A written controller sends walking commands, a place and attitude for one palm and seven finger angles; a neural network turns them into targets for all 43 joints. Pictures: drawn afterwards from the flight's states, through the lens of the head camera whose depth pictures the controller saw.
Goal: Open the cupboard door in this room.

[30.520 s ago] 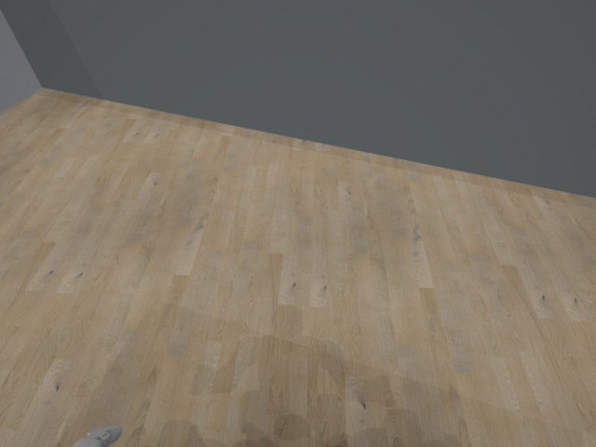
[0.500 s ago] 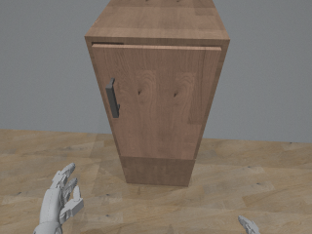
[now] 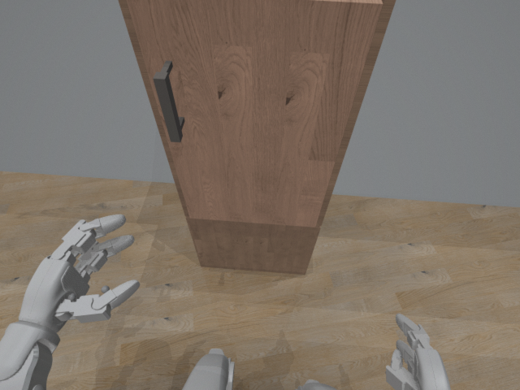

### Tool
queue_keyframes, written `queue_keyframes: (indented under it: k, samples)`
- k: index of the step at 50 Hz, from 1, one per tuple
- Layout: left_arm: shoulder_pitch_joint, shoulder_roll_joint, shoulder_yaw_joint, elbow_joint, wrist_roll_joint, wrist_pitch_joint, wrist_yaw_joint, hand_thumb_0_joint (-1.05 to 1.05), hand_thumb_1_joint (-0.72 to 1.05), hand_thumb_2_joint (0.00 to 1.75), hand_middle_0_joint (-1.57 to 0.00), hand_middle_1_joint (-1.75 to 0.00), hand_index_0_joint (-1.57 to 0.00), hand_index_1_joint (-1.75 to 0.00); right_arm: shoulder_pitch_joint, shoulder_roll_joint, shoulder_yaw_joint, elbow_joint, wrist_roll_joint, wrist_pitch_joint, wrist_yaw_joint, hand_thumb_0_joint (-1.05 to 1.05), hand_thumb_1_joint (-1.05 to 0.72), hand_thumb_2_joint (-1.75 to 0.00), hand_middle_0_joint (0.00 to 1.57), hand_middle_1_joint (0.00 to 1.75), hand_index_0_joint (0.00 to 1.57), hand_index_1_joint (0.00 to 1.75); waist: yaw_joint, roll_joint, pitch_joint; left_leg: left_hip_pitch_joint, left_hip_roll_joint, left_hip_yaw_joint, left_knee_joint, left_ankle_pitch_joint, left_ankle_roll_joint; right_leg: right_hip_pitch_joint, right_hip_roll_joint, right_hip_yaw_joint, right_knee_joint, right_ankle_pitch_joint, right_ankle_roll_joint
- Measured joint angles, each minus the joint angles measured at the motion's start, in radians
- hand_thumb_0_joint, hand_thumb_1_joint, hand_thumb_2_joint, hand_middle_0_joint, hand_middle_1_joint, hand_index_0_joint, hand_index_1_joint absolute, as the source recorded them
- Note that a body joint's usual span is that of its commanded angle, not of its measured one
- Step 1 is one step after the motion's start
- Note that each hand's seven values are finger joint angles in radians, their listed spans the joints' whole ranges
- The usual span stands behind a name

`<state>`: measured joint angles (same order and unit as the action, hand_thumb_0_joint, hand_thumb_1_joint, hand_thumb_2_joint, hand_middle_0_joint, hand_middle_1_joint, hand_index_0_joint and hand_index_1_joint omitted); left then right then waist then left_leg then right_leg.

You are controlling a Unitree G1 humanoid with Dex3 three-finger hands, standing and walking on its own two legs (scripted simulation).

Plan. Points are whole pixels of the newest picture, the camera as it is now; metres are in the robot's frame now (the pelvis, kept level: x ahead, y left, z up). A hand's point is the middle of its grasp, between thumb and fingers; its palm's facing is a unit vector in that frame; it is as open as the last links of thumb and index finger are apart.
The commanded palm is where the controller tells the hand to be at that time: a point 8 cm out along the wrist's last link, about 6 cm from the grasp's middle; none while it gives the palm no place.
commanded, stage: raise the hand with hooked fingers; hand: left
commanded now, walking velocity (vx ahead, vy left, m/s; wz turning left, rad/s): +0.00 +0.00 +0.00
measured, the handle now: (172, 103) +0.56 +0.20 +0.12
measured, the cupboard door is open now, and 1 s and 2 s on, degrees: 0 0 0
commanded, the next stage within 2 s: move the hooked fingers beside the handle in 1.42 s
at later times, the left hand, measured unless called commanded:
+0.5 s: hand (49, 245) +0.27 +0.29 +0.11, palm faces +0.02 -1.00 -0.06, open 13.1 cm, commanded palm +0.25 +0.34 +0.11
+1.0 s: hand (30, 210) +0.30 +0.31 +0.14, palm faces +0.01 -1.00 -0.04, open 14.0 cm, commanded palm +0.27 +0.36 +0.14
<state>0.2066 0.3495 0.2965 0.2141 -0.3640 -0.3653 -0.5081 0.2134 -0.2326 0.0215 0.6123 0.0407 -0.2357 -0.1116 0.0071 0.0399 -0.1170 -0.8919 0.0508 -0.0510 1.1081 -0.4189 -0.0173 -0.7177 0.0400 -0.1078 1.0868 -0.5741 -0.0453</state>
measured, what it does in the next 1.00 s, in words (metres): rises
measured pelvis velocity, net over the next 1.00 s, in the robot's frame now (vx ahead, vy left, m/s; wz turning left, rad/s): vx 0.01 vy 0.04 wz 0.00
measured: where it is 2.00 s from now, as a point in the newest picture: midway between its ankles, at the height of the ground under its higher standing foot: outside the picture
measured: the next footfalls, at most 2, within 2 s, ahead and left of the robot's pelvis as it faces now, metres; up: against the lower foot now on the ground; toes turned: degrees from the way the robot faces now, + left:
none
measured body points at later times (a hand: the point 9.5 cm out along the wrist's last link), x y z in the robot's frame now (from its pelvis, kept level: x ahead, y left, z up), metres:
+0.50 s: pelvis +0.01 +0.05 +0.03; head +0.05 +0.07 +0.48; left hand +0.26 +0.35 +0.11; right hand +0.18 -0.19 -0.03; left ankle +0.07 +0.13 -0.66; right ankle -0.01 -0.09 -0.66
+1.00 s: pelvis +0.01 +0.04 +0.05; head +0.03 +0.04 +0.50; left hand +0.29 +0.37 +0.15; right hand +0.15 -0.21 -0.03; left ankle +0.07 +0.13 -0.66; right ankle -0.01 -0.09 -0.66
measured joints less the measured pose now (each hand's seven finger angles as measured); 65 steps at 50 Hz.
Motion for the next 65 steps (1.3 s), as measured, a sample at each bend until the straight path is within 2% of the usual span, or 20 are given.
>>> queue_keyframes:
  k: [2, 4, 6, 10, 13, 18, 25, 34, 42, 50, 54, 65]
  samples:
    - [-0.009, 0.013, 0.016, 0.022, -0.007, 0.080, -0.002, 0.01, 0.26, 0.63, -0.24, -0.71, -0.25, -0.71, 0.017, 0.009, 0.005, -0.012, 0.000, 0.012, 0.005, 0.01, -0.91, -0.90, 0.21, 0.30, 0.21, 0.30, -0.018, 0.001, 0.003, 0.027, 0.002, 0.019, -0.036, 0.009, 0.004, 0.019, -0.001, 0.019, -0.034, 0.016, 0.008]
    - [0.011, 0.007, 0.045, 0.011, -0.018, 0.115, 0.026, 0.01, 0.21, 0.61, -0.25, -0.74, -0.25, -0.74, 0.040, 0.017, -0.001, -0.023, -0.002, 0.019, 0.013, 0.01, -0.91, -0.90, 0.21, 0.30, 0.21, 0.30, -0.029, -0.003, 0.001, 0.057, 0.003, 0.041, -0.076, 0.018, 0.012, 0.039, -0.003, 0.040, -0.070, 0.032, 0.017]
    - [0.039, -0.009, 0.072, -0.020, -0.028, 0.106, 0.066, 0.01, 0.17, 0.59, -0.25, -0.77, -0.26, -0.77, 0.066, 0.019, -0.014, -0.029, -0.006, 0.021, 0.022, 0.01, -0.91, -0.90, 0.21, 0.30, 0.21, 0.30, -0.028, -0.010, -0.003, 0.082, 0.002, 0.059, -0.109, 0.025, 0.020, 0.058, -0.006, 0.057, -0.103, 0.046, 0.025]
    - [0.068, -0.033, 0.090, -0.064, -0.017, 0.030, 0.123, 0.01, 0.08, 0.55, -0.26, -0.83, -0.26, -0.83, 0.095, 0.001, -0.033, -0.025, -0.012, 0.020, 0.041, 0.01, -0.91, -0.90, 0.21, 0.30, 0.21, 0.30, -0.019, -0.015, -0.006, 0.096, -0.010, 0.067, -0.132, 0.030, 0.035, 0.076, -0.017, 0.063, -0.134, 0.056, 0.037]
    - [0.053, -0.034, 0.066, -0.055, 0.001, 0.009, 0.115, 0.00, 0.01, 0.52, -0.26, -0.87, -0.26, -0.87, 0.090, -0.023, -0.035, -0.021, -0.010, 0.019, 0.045, 0.01, -0.91, -0.90, 0.21, 0.30, 0.20, 0.30, -0.012, -0.009, 0.002, 0.081, -0.020, 0.060, -0.118, 0.027, 0.047, 0.072, -0.025, 0.055, -0.133, 0.055, 0.047]
    - [0.020, -0.020, 0.023, -0.044, 0.024, 0.049, 0.082, 0.00, -0.11, 0.47, -0.27, -0.95, -0.27, -0.95, 0.059, -0.033, -0.025, -0.023, -0.006, 0.013, 0.034, 0.01, -0.91, -0.90, 0.21, 0.30, 0.20, 0.30, -0.010, -0.014, 0.018, 0.088, -0.027, 0.060, -0.120, 0.030, 0.061, 0.087, -0.032, 0.054, -0.147, 0.064, 0.060]
    - [-0.022, 0.010, 0.049, -0.093, 0.015, 0.065, 0.125, 0.00, -0.28, 0.40, -0.28, -1.06, -0.29, -1.05, 0.038, -0.008, 0.003, -0.053, -0.005, 0.009, 0.033, 0.01, -0.91, -0.90, 0.20, 0.30, 0.20, 0.30, -0.009, -0.022, 0.014, 0.159, -0.033, 0.063, -0.167, 0.045, 0.069, 0.164, -0.036, 0.056, -0.212, 0.091, 0.067]
    - [-0.135, 0.045, 0.057, 0.037, 0.034, 0.194, 0.087, -0.01, -0.45, 0.32, -0.29, -1.16, -0.30, -1.16, 0.034, -0.010, 0.034, -0.075, 0.004, 0.038, 0.025, 0.01, -0.90, -0.90, 0.21, 0.30, 0.21, 0.30, 0.003, -0.006, 0.024, 0.223, -0.044, 0.062, -0.236, 0.084, 0.075, 0.228, -0.045, 0.054, -0.279, 0.129, 0.070]
    - [-0.212, 0.066, 0.097, 0.081, 0.037, 0.160, 0.075, -0.01, -0.49, 0.31, -0.30, -1.19, -0.30, -1.19, 0.053, -0.018, 0.040, -0.047, 0.001, 0.042, 0.013, 0.01, -0.90, -0.90, 0.21, 0.30, 0.21, 0.30, 0.001, -0.018, 0.054, 0.269, -0.042, 0.057, -0.280, 0.108, 0.065, 0.269, -0.041, 0.050, -0.313, 0.148, 0.061]
    - [-0.280, 0.114, 0.121, 0.191, 0.018, 0.209, 0.014, -0.01, -0.50, 0.30, -0.30, -1.20, -0.30, -1.20, 0.083, -0.039, 0.028, -0.027, 0.013, 0.049, 0.002, 0.01, -0.90, -0.90, 0.21, 0.30, 0.21, 0.30, -0.012, -0.004, 0.050, 0.300, -0.034, 0.050, -0.319, 0.125, 0.051, 0.298, -0.031, 0.044, -0.349, 0.162, 0.050]
    - [-0.266, 0.103, 0.118, 0.199, 0.013, 0.204, 0.006, -0.01, -0.50, 0.30, -0.29, -1.20, -0.30, -1.20, 0.092, -0.048, 0.017, -0.030, 0.012, 0.047, 0.008, 0.01, -0.91, -0.90, 0.21, 0.30, 0.21, 0.30, -0.016, -0.001, 0.048, 0.302, -0.029, 0.054, -0.329, 0.128, 0.044, 0.293, -0.026, 0.049, -0.350, 0.163, 0.043]
    - [-0.245, 0.066, 0.127, 0.188, 0.020, 0.141, 0.031, -0.01, -0.50, 0.30, -0.30, -1.20, -0.30, -1.20, 0.083, -0.046, 0.005, -0.017, 0.007, 0.042, 0.012, 0.01, -0.91, -0.90, 0.20, 0.30, 0.20, 0.30, -0.014, -0.005, 0.055, 0.304, -0.017, 0.048, -0.325, 0.119, 0.024, 0.287, -0.014, 0.046, -0.332, 0.145, 0.024]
